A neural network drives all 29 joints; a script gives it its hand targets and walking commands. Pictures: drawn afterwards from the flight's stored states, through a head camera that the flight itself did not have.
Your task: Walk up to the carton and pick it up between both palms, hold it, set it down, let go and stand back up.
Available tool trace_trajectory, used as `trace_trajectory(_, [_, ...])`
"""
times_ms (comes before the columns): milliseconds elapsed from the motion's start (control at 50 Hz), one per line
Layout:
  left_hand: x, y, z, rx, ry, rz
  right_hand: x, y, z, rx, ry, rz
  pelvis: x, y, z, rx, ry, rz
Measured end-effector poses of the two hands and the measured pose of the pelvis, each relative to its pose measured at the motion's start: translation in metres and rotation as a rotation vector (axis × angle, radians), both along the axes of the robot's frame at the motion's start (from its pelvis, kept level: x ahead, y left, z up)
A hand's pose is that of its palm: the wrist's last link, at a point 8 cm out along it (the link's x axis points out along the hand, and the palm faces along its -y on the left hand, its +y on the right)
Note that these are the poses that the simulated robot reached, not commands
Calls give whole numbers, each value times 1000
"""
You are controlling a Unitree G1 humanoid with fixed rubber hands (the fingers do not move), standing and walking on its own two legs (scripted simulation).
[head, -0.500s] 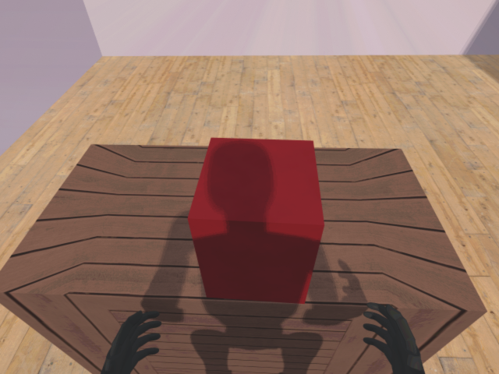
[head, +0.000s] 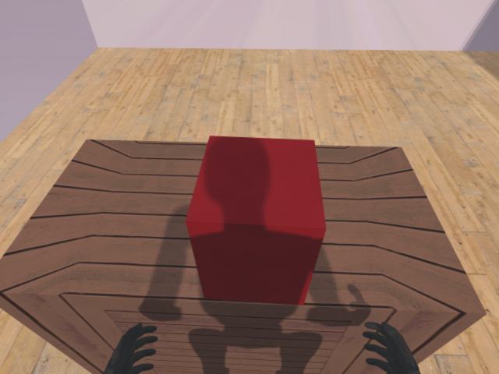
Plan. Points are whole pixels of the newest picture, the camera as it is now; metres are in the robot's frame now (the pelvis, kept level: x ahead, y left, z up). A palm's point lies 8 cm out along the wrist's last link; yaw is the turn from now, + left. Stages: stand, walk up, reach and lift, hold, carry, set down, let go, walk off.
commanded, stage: set down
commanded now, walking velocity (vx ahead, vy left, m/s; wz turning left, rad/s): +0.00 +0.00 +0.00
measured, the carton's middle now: (257, 222) +0.40 +0.01 +0.01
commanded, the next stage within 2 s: let go in 0.34 s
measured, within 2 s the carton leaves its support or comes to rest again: neither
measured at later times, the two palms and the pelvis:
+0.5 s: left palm out of the picture +0.13 +0.22 -0.07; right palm out of the picture +0.13 -0.22 -0.07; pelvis -0.02 -0.01 +0.00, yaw +0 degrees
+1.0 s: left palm out of the picture +0.12 +0.26 -0.09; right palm out of the picture +0.11 -0.27 -0.11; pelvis -0.01 -0.01 -0.01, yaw +1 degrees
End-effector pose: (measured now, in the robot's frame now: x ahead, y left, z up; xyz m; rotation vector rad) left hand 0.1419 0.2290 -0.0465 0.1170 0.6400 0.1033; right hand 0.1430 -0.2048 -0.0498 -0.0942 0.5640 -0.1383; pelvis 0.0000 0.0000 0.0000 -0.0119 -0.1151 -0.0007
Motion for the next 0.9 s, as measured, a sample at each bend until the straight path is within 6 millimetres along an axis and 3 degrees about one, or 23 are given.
trace_trajectory(500, [-11,-12,-28,23,168,5,-15,-17,-25,-49,133,55,-17,-5,-2,11,0,0])
trace_trajectory(800, [-7,-10,-36,39,220,16,-15,-20,-39,-54,182,77,-16,-7,-2,11,30,-1])
trace_trajectory(900, [-5,-3,-39,83,209,-5,-16,-33,-45,-94,246,78,-13,-7,-5,13,56,10])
